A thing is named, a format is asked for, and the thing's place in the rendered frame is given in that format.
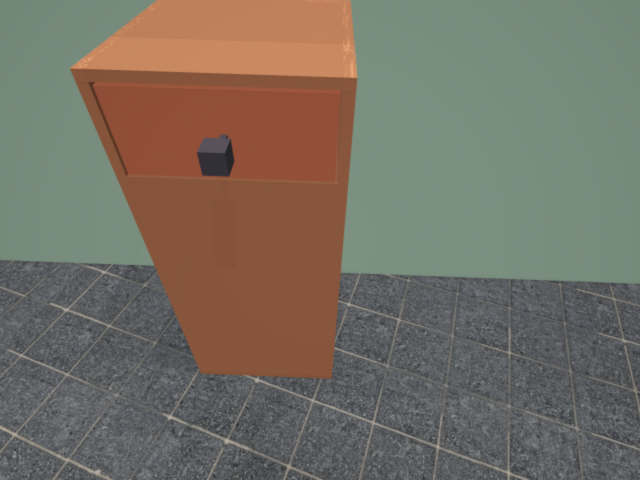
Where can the handle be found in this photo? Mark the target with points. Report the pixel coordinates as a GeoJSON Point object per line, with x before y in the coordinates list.
{"type": "Point", "coordinates": [216, 156]}

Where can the cabinet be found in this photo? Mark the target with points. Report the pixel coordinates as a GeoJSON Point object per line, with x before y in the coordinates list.
{"type": "Point", "coordinates": [251, 266]}

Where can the drawer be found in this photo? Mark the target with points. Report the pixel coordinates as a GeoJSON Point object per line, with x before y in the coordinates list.
{"type": "Point", "coordinates": [276, 133]}

